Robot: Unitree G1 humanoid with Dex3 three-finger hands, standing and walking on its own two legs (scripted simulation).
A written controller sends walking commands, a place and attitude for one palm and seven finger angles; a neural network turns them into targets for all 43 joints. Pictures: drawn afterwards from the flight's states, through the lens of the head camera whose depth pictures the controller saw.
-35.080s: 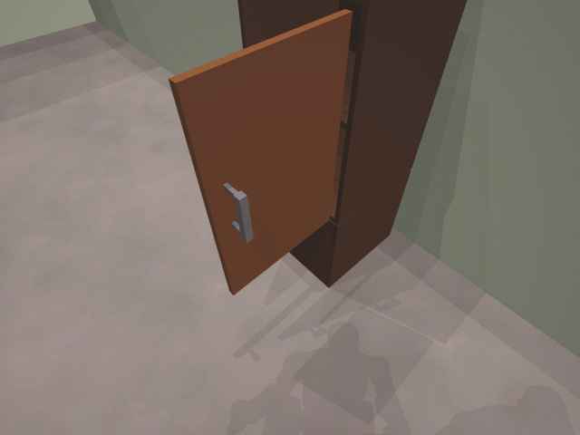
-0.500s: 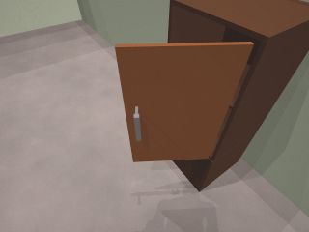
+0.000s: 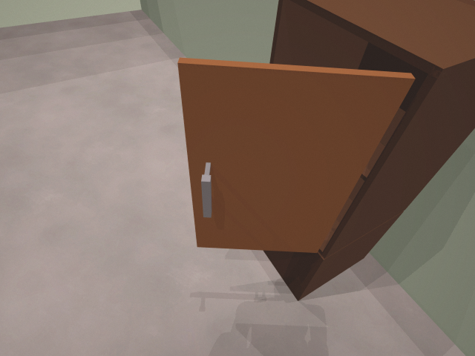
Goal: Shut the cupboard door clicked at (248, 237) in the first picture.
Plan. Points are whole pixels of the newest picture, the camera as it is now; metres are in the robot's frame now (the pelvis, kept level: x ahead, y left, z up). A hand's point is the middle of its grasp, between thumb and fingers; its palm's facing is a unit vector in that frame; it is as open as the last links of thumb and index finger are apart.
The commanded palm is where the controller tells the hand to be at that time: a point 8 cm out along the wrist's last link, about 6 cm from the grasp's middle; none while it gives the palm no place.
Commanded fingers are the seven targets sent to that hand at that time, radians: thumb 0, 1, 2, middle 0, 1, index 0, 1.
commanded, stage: shuffle to correct the standing spot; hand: left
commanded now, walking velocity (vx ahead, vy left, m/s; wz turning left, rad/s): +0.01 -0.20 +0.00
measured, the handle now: (207, 190) +0.45 +0.10 -0.02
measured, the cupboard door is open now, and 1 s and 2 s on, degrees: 58 58 58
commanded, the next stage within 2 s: come to a stop and stand still in 0.72 s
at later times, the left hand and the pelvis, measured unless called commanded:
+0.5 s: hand out of the picture +0.01 +0.16 -0.19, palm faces +0.07 -0.99 -0.12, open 7.4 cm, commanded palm none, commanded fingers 0.00 0.90 0.90 -0.20 -0.30 -0.20 -0.30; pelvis -0.01 -0.01 +0.00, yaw +2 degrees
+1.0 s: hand out of the picture +0.03 +0.06 -0.16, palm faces +0.08 -0.97 -0.21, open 7.3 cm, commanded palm none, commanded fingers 0.00 0.90 0.90 -0.20 -0.30 -0.20 -0.30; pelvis -0.01 -0.12 +0.01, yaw +2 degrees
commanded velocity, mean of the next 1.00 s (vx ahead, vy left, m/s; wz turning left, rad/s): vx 0.02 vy -0.12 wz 0.00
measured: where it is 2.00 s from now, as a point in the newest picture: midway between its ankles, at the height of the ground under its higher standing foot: outside the picture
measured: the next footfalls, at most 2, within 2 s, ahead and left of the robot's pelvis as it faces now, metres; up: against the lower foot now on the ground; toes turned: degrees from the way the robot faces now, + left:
right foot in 0.80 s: +0.03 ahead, -0.20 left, +0.00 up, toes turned +2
left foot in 1.06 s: +0.06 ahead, -0.04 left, +0.00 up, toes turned +1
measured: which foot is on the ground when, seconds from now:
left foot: down 0.00-0.80, up 0.82-1.00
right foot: down 0.00-0.38, up 0.40-0.78, down 0.80-1.00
